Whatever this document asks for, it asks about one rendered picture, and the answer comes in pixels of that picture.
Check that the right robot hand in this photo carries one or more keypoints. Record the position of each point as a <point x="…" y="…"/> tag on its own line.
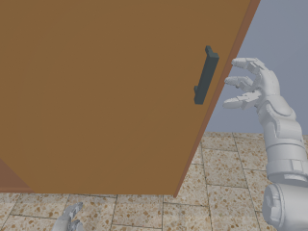
<point x="265" y="84"/>

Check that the wardrobe door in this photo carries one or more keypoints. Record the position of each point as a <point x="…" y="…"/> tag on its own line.
<point x="9" y="179"/>
<point x="97" y="96"/>

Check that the right robot forearm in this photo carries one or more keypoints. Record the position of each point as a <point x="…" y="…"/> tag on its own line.
<point x="286" y="152"/>

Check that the right robot upper arm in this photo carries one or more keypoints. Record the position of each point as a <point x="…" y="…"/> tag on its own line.
<point x="285" y="207"/>

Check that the handle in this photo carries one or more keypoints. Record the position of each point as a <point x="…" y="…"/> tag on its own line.
<point x="207" y="74"/>

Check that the left robot hand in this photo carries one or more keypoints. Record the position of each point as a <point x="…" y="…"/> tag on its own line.
<point x="63" y="222"/>

